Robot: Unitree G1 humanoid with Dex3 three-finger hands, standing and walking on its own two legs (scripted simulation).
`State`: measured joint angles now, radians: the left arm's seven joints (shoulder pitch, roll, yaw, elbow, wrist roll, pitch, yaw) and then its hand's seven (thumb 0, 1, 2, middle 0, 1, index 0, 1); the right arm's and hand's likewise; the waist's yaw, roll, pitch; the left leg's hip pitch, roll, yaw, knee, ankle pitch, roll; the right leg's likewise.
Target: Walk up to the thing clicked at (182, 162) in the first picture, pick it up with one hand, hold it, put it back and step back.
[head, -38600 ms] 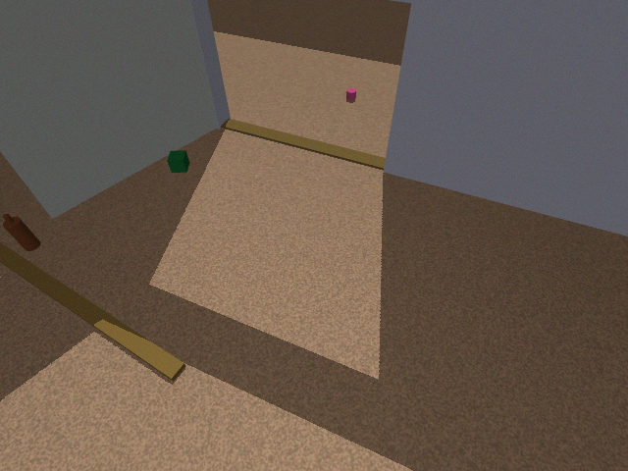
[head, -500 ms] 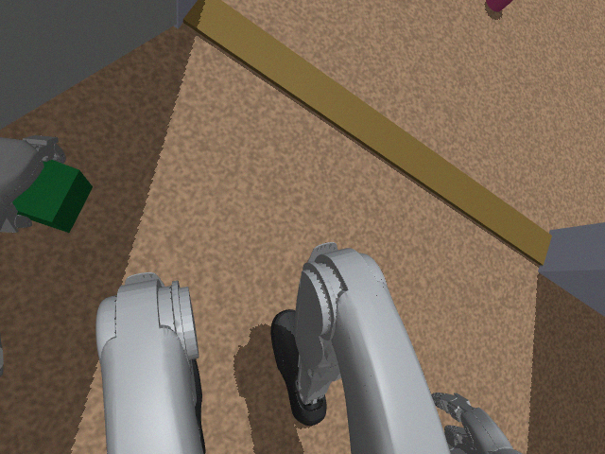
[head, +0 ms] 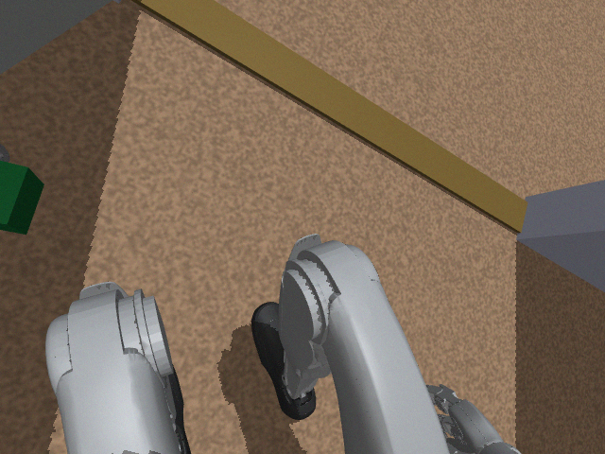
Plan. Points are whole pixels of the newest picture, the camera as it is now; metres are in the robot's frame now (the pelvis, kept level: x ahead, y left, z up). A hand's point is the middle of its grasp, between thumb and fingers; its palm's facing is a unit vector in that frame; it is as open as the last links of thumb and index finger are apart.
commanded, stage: rest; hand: left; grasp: from above
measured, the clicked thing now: out of the picture +0.45 +0.30 -0.26
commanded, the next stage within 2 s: open in 0.32 s
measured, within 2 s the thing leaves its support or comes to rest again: rests again in 0.02 s
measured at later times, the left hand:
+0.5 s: hand out of the picture +0.43 +0.32 -0.22, palm faces -0.47 -0.02 -0.88, open 10.2 cm
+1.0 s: hand out of the picture +0.44 +0.32 -0.23, palm faces -0.48 -0.05 -0.87, open 11.7 cm
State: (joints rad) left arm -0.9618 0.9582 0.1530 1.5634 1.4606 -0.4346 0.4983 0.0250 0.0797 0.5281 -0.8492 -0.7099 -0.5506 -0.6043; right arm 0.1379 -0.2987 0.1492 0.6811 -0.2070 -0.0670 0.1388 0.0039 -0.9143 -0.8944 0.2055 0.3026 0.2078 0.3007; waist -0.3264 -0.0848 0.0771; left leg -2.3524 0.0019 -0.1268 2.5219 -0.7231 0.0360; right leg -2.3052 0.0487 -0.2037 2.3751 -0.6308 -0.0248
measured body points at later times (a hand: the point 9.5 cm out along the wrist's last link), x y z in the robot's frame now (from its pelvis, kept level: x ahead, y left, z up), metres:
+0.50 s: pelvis +0.00 +0.01 +0.00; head +0.25 +0.13 +0.35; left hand +0.45 +0.32 -0.17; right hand +0.07 -0.26 -0.07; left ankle +0.07 +0.11 -0.27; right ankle +0.11 -0.10 -0.27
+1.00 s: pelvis +0.00 +0.00 +0.00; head +0.26 +0.12 +0.34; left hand +0.46 +0.32 -0.18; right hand +0.04 -0.26 -0.06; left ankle +0.07 +0.11 -0.27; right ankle +0.11 -0.10 -0.27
